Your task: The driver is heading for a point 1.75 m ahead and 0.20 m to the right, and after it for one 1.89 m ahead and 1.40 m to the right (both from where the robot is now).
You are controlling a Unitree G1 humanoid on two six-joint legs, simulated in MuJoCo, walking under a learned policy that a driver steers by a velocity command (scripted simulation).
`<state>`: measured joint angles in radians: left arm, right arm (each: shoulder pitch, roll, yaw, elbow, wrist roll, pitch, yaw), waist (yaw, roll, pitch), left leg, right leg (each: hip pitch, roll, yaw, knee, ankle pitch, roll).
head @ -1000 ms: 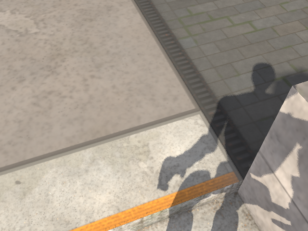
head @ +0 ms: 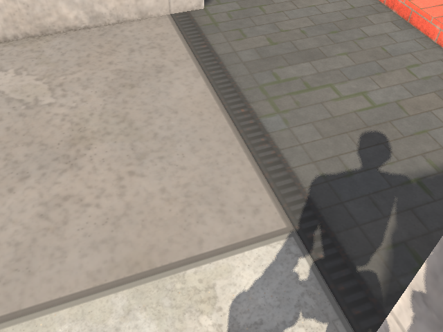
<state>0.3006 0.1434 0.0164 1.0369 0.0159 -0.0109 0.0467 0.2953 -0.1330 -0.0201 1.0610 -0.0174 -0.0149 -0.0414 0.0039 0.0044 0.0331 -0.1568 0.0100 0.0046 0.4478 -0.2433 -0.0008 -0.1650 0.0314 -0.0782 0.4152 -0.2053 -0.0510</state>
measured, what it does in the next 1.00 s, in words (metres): lifts its right foot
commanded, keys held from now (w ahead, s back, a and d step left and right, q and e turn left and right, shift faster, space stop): no key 0.60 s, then w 0.40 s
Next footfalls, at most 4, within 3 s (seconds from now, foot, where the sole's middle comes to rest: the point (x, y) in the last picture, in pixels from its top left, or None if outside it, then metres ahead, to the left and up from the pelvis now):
1.36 right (266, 329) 0.50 -0.09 -0.66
1.94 left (227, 240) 0.78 0.02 -0.66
2.46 right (274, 167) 1.11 -0.16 -0.66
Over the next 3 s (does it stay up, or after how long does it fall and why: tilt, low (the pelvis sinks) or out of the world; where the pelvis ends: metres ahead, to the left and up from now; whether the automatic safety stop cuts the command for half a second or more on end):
stays up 1.23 -0.08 0.11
